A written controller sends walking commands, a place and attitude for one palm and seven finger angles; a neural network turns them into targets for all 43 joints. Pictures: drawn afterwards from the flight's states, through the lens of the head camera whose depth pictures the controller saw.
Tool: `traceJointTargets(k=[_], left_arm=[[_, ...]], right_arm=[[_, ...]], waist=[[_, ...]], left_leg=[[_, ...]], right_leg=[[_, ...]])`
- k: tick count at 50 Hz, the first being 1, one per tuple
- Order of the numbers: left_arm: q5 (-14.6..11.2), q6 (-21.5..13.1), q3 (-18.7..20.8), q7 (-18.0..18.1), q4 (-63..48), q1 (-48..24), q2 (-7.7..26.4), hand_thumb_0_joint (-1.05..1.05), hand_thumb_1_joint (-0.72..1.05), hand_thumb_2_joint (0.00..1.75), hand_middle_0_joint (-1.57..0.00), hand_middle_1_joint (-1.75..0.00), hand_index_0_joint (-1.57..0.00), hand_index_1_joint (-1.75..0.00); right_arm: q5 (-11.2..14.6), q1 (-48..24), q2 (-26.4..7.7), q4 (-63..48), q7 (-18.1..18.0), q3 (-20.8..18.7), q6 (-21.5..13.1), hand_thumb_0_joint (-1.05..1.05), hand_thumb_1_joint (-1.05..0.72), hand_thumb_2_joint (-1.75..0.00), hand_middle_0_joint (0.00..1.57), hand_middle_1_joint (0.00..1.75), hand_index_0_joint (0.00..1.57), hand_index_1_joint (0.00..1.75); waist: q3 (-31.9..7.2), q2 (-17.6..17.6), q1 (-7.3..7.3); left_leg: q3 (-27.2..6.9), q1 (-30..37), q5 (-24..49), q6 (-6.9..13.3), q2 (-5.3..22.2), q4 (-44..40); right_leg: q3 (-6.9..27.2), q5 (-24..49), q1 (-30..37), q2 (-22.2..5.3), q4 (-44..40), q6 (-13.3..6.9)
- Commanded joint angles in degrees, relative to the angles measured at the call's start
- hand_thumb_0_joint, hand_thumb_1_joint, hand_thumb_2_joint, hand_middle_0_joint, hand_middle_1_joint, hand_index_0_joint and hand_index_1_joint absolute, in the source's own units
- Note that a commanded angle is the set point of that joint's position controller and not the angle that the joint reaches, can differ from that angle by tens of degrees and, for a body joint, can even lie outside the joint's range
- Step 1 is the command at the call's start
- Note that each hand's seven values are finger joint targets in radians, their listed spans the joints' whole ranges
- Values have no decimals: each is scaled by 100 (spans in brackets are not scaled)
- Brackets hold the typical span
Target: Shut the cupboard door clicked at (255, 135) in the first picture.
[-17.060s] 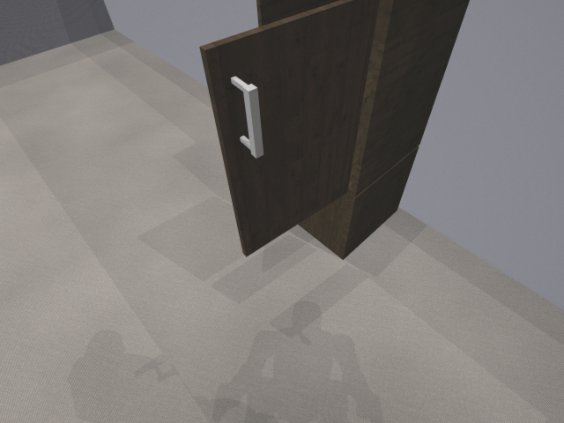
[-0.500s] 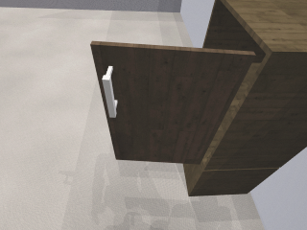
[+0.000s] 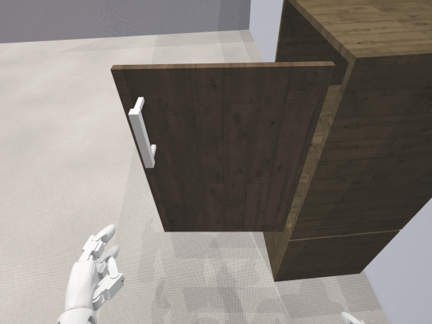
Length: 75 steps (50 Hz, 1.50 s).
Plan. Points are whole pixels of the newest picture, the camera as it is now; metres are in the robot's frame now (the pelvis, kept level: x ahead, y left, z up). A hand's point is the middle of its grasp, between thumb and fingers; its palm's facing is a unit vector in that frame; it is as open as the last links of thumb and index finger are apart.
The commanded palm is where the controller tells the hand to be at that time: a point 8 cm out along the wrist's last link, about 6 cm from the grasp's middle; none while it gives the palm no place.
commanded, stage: raise the hand and make a fist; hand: left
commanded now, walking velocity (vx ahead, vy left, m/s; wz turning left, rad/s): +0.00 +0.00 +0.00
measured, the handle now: (145, 134) +0.46 +0.15 +0.13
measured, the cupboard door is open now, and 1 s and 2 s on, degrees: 84 84 84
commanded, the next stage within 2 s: bring the fist close to the handle in 1.70 s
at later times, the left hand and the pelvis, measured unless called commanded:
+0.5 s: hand (142, 282) +0.20 +0.13 +0.03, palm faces -0.14 -0.99 -0.04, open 4.7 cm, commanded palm +0.15 +0.21 +0.03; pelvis -0.01 -0.04 -0.05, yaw +1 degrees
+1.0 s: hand (100, 253) +0.22 +0.18 +0.10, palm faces +0.03 -1.00 -0.07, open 3.1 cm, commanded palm +0.19 +0.23 +0.10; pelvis +0.00 +0.00 -0.02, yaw -1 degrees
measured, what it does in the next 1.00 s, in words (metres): stands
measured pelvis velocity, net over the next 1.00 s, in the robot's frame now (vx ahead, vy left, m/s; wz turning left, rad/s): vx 0.00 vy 0.00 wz -0.01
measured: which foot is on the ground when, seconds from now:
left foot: down 0.00-1.00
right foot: down 0.00-1.00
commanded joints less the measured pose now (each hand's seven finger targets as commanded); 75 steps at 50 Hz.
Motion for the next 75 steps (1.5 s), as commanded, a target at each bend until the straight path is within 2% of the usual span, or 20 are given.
traceJointTargets(k=[1, 2, 4, 7, 11, 12, 17, 21, 24, 27, 30, 37, 42, 47, 53, 57, 62, 65, 69, 75], left_arm=[[-418, -1590, 150, -1154, 326, 1861, -394, 0, 90, 90, -40, -52, -40, -52], [-561, -1957, 791, -1529, 588, 2162, 97, 0, 90, 90, -42, -54, -42, -54], [-743, -2569, 1206, -2198, 177, 1851, 517, 0, 90, 90, -46, -58, -46, -58], [-610, -2424, 1683, -2119, -1056, 1456, 1188, 0, 90, 90, -51, -64, -51, -64], [-677, -2520, 1297, -1665, -3323, 299, 1028, 0, 90, 90, -58, -72, -58, -72], [-732, -2686, 1158, -1650, -3877, -258, 1028, 0, 90, 90, -60, -74, -60, -74], [-1060, -2883, 232, -2501, -3075, -565, 439, 0, 90, 90, -69, -84, -69, -84], [-989, -1490, 716, -2968, -1860, 377, 869, 0, 90, 90, -77, -92, -77, -92], [-1104, -485, 1557, -2828, -2095, 738, 1289, 0, 90, 90, -82, -98, -82, -98], [-1309, -441, 2238, -2186, -2813, 766, 1378, 0, 90, 90, -88, -104, -88, -104], [-1283, -961, 1899, -1824, -3255, 770, 957, 0, 90, 90, -93, -110, -93, -110], [-1039, -1212, 658, -2340, -2868, 176, 652, 0, 90, 90, -106, -124, -106, -124], [-935, -900, 1483, -2009, -3404, -246, 1472, 0, 90, 90, -115, -134, -115, -134], [-980, -733, 1581, -1515, -3621, -458, 1240, 0, 90, 90, -124, -144, -124, -144], [-911, 172, 877, -1911, -2923, -633, 788, 0, 90, 90, -130, -150, -130, -150], [-890, 605, 1279, -1978, -3238, -1282, 1299, 0, 90, 90, -130, -150, -130, -150], [-948, 417, 1901, -1712, -3758, -1998, 1711, 0, 90, 90, -130, -150, -130, -150], [-963, 426, 1623, -1761, -3486, -2131, 1368, 0, 90, 90, -130, -150, -130, -150], [-1015, 994, 1200, -2089, -2605, -1482, 917, 0, 90, 90, -130, -150, -130, -150], [-978, 1168, 1656, -2033, -3361, -1668, 1372, 0, 90, 90, -130, -150, -130, -150]], right_arm=[[-144, -880, -515, -1502, 226, -409, -347, 0, -90, -90, 20, 30, 20, 30], [-118, -901, -550, -1574, 312, -503, -212, 0, -90, -90, 20, 30, 20, 30], [-122, -1155, -594, -2027, 381, -531, -44, 0, -90, -90, 20, 30, 20, 30], [-84, -1374, -484, -2489, 330, -522, 205, 0, -90, -90, 20, 30, 20, 30], [-93, -1051, -358, -2714, 238, -408, 170, 0, -90, -90, 20, 30, 20, 30], [-130, -889, -387, -2665, 185, -367, 135, 0, -90, -90, 20, 30, 20, 30], [-7, -766, -539, -2253, -70, -233, -98, 0, -90, -90, 20, 30, 20, 30], [149, -738, -611, -2434, -199, -306, 75, 0, -90, -90, 20, 30, 20, 30], [200, -989, -422, -2731, -215, -286, 356, 0, -90, -90, 20, 30, 20, 30], [104, -1093, -187, -2737, -217, -215, 506, 0, -90, -90, 20, 30, 20, 30], [60, -880, -140, -2671, -135, -187, 422, 0, -90, -90, 20, 30, 20, 30], [150, -646, -532, -2442, -136, -176, 51, 0, -90, -90, 20, 30, 20, 30], [164, -761, -555, -2471, -232, -146, -49, 0, -90, -90, 20, 30, 20, 30], [138, -829, -448, -2434, -174, -16, -39, 0, -90, -90, 20, 30, 20, 30], [212, -830, -534, -2375, -121, 66, -30, 0, -90, -90, 20, 30, 20, 30], [193, -879, -577, -2390, -201, 110, 20, 0, -90, -90, 20, 30, 20, 30], [124, -994, -465, -2310, -213, 183, -6, 0, -90, -90, 20, 30, 20, 30], [168, -1044, -427, -2202, -174, 213, -48, 0, -90, -90, 20, 30, 20, 30], [247, -1019, -507, -2177, -160, 166, 15, 0, -90, -90, 20, 30, 20, 30], [185, -1170, -500, -2401, -191, 130, 133, 0, -90, -90, 20, 30, 20, 30]], waist=[[502, -2434, 594], [212, -2242, 797], [-171, -1601, 794], [-686, 454, 1009], [-1552, 1249, 498], [-1690, 857, 228], [-889, -32, -281], [-920, -1004, 101], [-1522, -959, 602], [-1720, -883, 866], [-1363, -517, 761], [-511, -238, 225], [-985, 5, 497], [-888, 241, 569], [-148, -46, 408], [-326, -152, 474], [-852, 86, 589], [-630, 363, 540], [-169, -151, 544], [-618, -306, 638]], left_leg=[[-269, -1448, -446, -310, 19, 462], [-204, -1624, -247, -387, -2, 704], [-74, -2040, -209, -375, -92, 1201], [97, -1908, -73, -237, -131, 1310], [-134, -1208, 328, -67, 36, 1677], [-228, -1248, 363, -34, 67, 1887], [-459, -1739, 49, 11, 161, 2390], [-350, -1993, -152, 9, 131, 1966], [-273, -1747, 278, -36, 19, 1631], [-342, -1420, 751, -114, 38, 1377], [-318, -1033, 1145, -124, 72, 1047], [-378, -868, 286, -38, 139, 862], [-485, -467, -111, -44, 168, 388], [-531, -131, 297, -117, 239, 52], [-499, -85, 233, -93, 273, -234], [-502, 200, 379, -57, 235, -381], [-473, 705, 918, -97, 212, -496], [-437, 820, 1036, -135, 207, -585], [-358, 605, 795, -96, 180, -653], [-256, 777, 1008, -22, 114, -591]], right_leg=[[-109, -1260, -1605, 255, 31, -197], [72, -984, -1390, 205, 264, -264], [382, -356, -1268, 50, 746, -266], [487, -217, -1259, 129, 1101, -345], [484, 311, -1615, 268, 1258, -314], [554, 436, -1727, 291, 1293, -236], [789, 496, -2242, 275, 1144, -77], [1002, -49, -1517, 86, 523, 54], [1102, 851, -452, -137, 516, 194], [822, 2195, 194, -69, 768, 180], [330, 2647, -219, 152, 931, 39], [319, 513, -1150, 314, 436, -118], [154, -126, -783, 321, 310, -187], [-95, 446, -501, 417, 309, -230], [-94, 543, -456, 396, -140, -172], [-33, 658, -97, 377, -366, -177], [-63, 1016, 270, 398, -445, -204], [-99, 1156, 249, 406, -529, -213], [-48, 1128, 218, 371, -747, -171], [86, 1274, 489, 309, -798, -123]])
